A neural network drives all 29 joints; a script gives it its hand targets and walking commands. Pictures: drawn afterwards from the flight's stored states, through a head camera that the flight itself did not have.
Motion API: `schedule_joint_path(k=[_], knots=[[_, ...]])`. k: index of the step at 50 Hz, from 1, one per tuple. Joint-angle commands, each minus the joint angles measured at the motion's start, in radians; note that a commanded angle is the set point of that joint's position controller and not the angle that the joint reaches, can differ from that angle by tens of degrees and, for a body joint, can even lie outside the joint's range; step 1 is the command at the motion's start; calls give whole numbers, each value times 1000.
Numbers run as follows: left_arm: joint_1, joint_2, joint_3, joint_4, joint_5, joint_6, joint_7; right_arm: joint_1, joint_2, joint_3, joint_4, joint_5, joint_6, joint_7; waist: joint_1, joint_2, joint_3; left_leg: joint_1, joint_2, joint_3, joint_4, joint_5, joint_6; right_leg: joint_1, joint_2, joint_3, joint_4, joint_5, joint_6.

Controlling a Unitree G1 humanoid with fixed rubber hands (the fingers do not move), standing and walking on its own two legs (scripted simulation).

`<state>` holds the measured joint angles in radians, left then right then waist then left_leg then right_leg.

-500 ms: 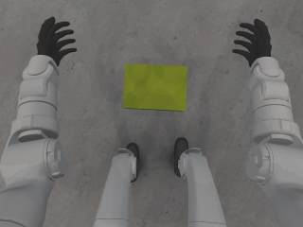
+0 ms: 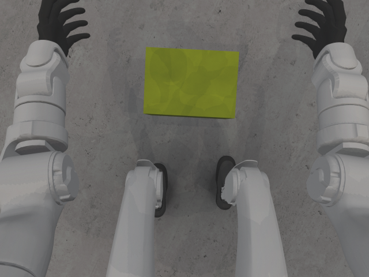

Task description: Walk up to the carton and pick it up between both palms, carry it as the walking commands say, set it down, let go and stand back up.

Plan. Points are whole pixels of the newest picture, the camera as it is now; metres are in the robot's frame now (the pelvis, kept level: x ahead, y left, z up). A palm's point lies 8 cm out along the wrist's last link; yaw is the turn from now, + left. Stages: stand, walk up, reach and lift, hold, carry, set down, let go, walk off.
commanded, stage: reach and lift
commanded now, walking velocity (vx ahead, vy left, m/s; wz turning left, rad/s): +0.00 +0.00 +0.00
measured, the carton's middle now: (190, 87) +0.50 +0.01 -0.47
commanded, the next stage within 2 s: none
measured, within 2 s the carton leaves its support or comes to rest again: neither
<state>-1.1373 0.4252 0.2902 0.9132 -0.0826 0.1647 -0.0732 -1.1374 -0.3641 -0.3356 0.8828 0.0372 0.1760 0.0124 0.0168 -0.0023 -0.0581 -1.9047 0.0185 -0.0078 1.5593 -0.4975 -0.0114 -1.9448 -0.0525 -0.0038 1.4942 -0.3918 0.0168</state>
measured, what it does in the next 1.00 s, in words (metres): lowers itself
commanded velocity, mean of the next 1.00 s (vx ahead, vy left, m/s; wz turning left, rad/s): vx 0.00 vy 0.00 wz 0.00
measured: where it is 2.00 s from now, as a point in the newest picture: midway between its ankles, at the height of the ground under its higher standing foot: (191, 195)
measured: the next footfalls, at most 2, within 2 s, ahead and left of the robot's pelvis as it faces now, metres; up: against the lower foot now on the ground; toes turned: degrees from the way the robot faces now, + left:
none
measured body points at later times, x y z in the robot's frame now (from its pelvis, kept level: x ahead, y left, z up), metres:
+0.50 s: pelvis -0.02 +0.00 -0.12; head +0.34 +0.00 +0.15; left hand +0.53 +0.26 -0.26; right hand +0.53 -0.22 -0.27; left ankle +0.07 +0.12 -0.51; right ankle +0.11 -0.13 -0.51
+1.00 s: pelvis -0.03 +0.00 -0.19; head +0.36 +0.02 +0.03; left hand +0.51 +0.24 -0.40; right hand +0.53 -0.22 -0.39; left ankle +0.07 +0.12 -0.51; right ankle +0.11 -0.13 -0.51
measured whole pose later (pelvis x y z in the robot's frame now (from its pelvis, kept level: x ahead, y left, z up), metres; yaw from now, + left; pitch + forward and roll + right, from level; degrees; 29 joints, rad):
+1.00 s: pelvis -0.03 +0.00 -0.19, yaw +0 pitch +37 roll -1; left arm -1.42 0.49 0.06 1.15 -0.25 0.04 0.04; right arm -1.47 -0.48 -0.12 1.22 0.28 0.03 -0.07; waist 0.01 -0.02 0.42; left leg -2.29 0.00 -0.02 2.26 -0.62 -0.01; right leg -2.34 -0.05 0.04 2.18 -0.48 0.03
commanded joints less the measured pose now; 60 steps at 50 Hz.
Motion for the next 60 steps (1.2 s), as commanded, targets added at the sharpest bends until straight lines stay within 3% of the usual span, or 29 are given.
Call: schedule_joint_path(k=[1,14,25,42,50,54,58,60], knots=[[-243,203,3,-136,-26,-11,15,-238,-177,7,-131,25,-13,-15,9,9,-1113,393,-60,88,-103,325,-38,737,97,-57,35,299,0],[-344,225,-39,-33,-70,-24,32,-338,-182,58,-43,80,-24,-57,2,0,-987,178,-45,93,102,178,-21,563,72,-57,242,181,3],[-396,245,-71,-12,-100,-62,66,-395,-203,100,-20,122,-67,-84,7,-2,-951,147,-26,72,256,183,-21,520,59,-47,397,198,7],[-469,212,-172,111,-157,-124,112,-462,-228,159,155,190,-147,-88,-12,21,-774,114,-7,24,424,219,-35,351,26,-26,580,204,13],[-534,224,-216,157,-176,-144,122,-502,-223,218,279,263,-172,-78,19,34,-714,98,6,18,479,214,-37,287,8,-19,643,190,12],[-559,233,-226,130,-187,-152,126,-519,-225,238,272,271,-176,-84,15,10,-749,126,5,17,494,236,-34,326,9,-25,659,217,12],[-518,233,-217,167,-181,-151,130,-512,-216,255,278,282,-174,-84,41,12,-721,123,7,24,501,248,-32,315,14,-22,661,220,15],[-509,225,-220,182,-181,-150,128,-509,-215,258,279,283,-174,-84,40,12,-697,109,7,26,500,235,-30,304,15,-20,655,208,17]])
